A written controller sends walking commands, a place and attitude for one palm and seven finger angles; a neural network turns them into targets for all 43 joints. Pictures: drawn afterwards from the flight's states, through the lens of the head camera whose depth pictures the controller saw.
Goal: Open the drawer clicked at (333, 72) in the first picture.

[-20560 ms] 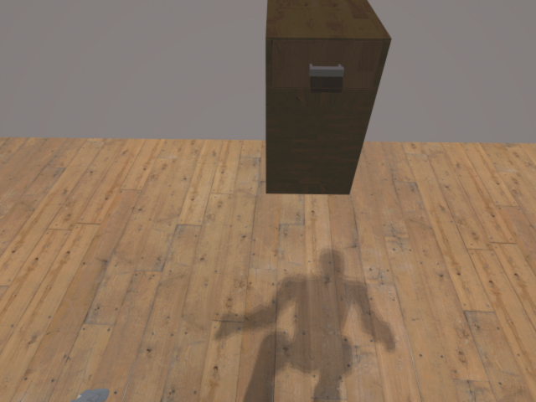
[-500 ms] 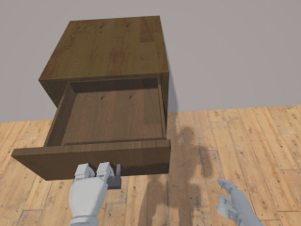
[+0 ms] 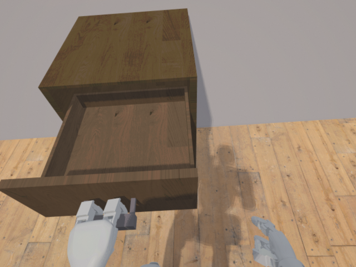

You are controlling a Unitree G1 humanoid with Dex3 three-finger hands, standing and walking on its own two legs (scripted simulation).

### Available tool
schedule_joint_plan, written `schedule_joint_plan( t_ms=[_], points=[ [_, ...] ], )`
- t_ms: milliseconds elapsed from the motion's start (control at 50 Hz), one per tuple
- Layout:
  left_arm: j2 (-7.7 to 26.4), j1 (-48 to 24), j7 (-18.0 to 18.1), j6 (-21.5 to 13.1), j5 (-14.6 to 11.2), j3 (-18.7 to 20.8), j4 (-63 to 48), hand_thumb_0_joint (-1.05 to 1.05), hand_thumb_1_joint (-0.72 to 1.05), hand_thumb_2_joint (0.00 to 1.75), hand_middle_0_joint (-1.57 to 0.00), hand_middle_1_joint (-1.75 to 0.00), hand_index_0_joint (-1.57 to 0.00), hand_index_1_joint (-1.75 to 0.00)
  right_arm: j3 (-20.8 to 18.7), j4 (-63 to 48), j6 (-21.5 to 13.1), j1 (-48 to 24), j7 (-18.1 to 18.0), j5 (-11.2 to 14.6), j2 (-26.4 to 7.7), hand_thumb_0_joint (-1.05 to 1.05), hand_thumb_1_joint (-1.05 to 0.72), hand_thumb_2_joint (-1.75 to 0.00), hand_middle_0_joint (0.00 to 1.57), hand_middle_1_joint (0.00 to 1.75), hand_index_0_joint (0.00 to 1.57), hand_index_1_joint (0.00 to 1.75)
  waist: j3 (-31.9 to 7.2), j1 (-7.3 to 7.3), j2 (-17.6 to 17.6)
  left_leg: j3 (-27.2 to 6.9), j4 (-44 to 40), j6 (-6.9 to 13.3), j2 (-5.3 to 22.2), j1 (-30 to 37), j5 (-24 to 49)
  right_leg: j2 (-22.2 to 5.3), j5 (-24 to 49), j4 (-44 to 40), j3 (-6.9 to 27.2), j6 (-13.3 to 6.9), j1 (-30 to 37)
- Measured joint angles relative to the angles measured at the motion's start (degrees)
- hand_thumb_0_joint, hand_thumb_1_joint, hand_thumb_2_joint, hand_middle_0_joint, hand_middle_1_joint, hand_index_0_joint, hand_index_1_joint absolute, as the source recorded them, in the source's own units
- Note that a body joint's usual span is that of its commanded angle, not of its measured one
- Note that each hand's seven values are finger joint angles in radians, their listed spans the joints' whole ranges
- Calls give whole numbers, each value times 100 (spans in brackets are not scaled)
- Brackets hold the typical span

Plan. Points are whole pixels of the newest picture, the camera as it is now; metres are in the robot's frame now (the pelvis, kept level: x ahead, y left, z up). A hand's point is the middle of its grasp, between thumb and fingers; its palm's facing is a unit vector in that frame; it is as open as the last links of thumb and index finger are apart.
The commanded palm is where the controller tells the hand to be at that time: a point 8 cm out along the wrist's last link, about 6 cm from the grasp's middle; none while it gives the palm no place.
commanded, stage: pull the drawer open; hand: left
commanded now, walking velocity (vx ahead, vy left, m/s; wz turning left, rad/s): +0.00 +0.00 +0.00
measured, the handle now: (108, 213) +0.23 +0.18 +0.00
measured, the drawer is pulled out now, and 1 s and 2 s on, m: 0.30 0.30 0.30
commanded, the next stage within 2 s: open the thumb to release the handle in 0.06 s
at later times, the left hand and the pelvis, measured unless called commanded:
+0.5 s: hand (105, 241) +0.18 +0.18 -0.02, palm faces +0.01 -0.10 -0.99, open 8.8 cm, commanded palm +0.15 +0.19 +0.03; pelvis -0.03 -0.01 +0.01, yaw +1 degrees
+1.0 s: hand (105, 239) +0.19 +0.18 -0.02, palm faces +0.02 -0.08 -1.00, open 13.8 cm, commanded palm +0.17 +0.18 +0.03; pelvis -0.04 -0.01 +0.01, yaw +2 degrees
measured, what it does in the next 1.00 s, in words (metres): stands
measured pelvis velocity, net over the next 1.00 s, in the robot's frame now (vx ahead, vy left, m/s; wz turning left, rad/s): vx -0.04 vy -0.01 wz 0.03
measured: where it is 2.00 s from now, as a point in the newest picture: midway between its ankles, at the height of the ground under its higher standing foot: outside the picture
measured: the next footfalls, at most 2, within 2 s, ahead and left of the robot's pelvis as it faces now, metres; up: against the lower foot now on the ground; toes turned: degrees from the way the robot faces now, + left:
none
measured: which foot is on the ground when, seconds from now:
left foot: down 0.00-1.00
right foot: down 0.00-1.00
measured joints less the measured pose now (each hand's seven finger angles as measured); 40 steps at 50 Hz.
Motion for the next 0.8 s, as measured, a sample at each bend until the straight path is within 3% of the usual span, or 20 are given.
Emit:
schedule_joint_plan(
  t_ms=[160, 240, 340, 460, 660, 800],
  points=[
    [37, -103, 40, 80, -71, 53, 153, 5, 67, 74, -24, -135, -36, -132, -116, 119, -22, 113, -108, 4, -85, 2, -91, -90, 20, 30, 20, 30, 36, -97, 28, 16, -108, -19, 6, 39, 100, 12, 86, -63, 21, -23, 7],
    [173, -478, 289, 103, 90, 18, 582, 3, 67, 76, -27, -135, -37, -133, -172, 277, -26, 22, -280, -23, -104, 2, -91, -90, 20, 30, 20, 30, 64, -68, 23, -22, -111, -29, -15, 12, 158, -9, 115, -47, -16, -35, -10],
    [81, -876, 248, 374, -129, -86, 895, 1, 60, 76, -31, -132, -38, -132, -207, 433, 22, -128, -427, 68, -89, 2, -91, -90, 20, 30, 20, 30, 141, -38, 42, -70, -254, -42, -38, 169, 284, -28, 217, -180, -63, -46, 161],
    [17, -1117, 93, 461, -157, -79, 1166, 0, 35, 66, -33, -129, -37, -129, -117, 433, 23, -222, -539, 122, -35, 2, -91, -90, 20, 30, 20, 30, 180, -22, -26, -88, -528, -59, -46, 394, 472, -28, 377, -420, -81, -69, 375],
    [95, -1394, 78, 334, -84, -125, 1426, 0, -23, 42, -32, -125, -34, -123, -116, 461, -25, -302, -655, 126, -29, 1, -91, -90, 20, 30, 20, 30, 262, 33, -30, -150, -582, -59, -54, 425, 569, -33, 470, -506, -140, -75, 442],
    [70, -1478, 114, 331, -78, -157, 1481, 0, -43, 33, -32, -124, -32, -120, -121, 574, -5, -271, -687, 140, -7, 1, -91, -90, 20, 30, 20, 30, 270, 66, -30, -141, -570, -47, -68, 384, 586, -46, 487, -489, -130, -60, 399]
  ],
)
